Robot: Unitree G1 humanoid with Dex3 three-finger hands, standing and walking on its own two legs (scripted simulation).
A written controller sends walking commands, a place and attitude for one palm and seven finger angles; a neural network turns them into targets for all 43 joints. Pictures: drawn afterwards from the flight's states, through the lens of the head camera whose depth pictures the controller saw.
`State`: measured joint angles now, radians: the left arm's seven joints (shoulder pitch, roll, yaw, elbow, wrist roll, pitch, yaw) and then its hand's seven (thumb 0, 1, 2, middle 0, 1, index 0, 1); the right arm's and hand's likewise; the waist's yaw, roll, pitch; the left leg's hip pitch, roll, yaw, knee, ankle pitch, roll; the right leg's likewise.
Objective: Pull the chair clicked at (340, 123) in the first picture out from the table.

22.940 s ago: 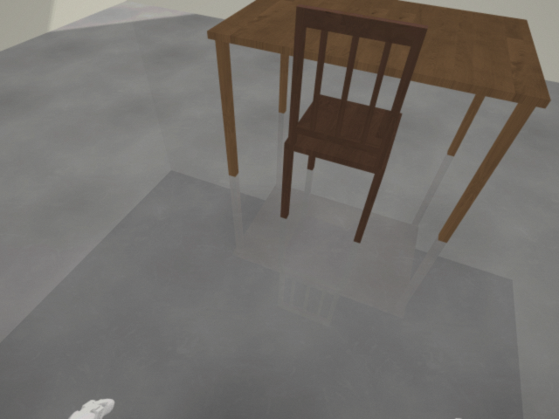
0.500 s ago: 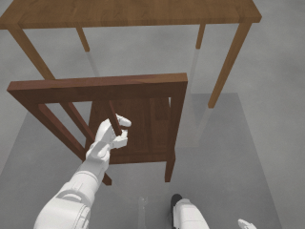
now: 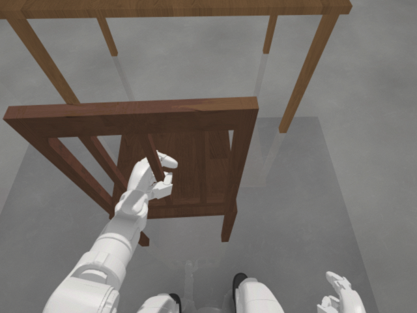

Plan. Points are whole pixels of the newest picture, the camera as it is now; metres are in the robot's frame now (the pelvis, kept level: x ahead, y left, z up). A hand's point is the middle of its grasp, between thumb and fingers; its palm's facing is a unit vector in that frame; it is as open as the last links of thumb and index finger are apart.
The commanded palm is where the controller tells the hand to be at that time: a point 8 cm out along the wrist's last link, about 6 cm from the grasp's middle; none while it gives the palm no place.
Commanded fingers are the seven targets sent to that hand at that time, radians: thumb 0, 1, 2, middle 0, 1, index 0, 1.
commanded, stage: step backward, pulling the chair out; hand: left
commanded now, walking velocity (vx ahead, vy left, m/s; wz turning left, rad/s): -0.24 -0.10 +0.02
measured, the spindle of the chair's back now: (159, 174) +0.39 +0.11 -0.06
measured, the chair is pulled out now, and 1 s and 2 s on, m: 0.45 0.51 0.51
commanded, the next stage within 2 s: stop walking, hand still on the chair in 0.24 s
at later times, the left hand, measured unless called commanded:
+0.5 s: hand (162, 201) +0.33 +0.10 -0.05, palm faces -0.08 -0.98 -0.20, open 5.2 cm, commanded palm +0.31 +0.15 -0.03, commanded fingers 0.00 0.90 0.90 -0.50 -1.45 -0.50 -1.45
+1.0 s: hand (164, 209) +0.31 +0.09 -0.05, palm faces -0.08 -0.98 -0.18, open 5.2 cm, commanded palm +0.30 +0.15 -0.03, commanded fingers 0.00 0.90 0.90 -0.50 -1.45 -0.50 -1.45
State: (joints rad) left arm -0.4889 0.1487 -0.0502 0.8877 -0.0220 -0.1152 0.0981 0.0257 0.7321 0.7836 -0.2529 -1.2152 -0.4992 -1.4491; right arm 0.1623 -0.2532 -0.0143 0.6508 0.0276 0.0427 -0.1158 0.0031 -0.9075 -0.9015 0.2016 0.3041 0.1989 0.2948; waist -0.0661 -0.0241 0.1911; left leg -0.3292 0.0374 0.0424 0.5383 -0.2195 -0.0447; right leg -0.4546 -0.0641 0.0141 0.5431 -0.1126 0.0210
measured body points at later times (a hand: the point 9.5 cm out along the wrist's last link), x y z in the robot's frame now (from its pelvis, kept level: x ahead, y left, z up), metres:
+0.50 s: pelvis -0.02 +0.00 +0.00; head +0.04 -0.02 +0.45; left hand +0.33 +0.15 -0.04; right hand +0.05 -0.25 -0.14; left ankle -0.02 +0.13 -0.73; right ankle +0.04 -0.13 -0.73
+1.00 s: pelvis +0.01 -0.01 +0.01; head +0.03 -0.02 +0.46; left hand +0.31 +0.15 -0.03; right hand +0.14 -0.27 -0.10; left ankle -0.02 +0.13 -0.73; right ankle +0.04 -0.13 -0.73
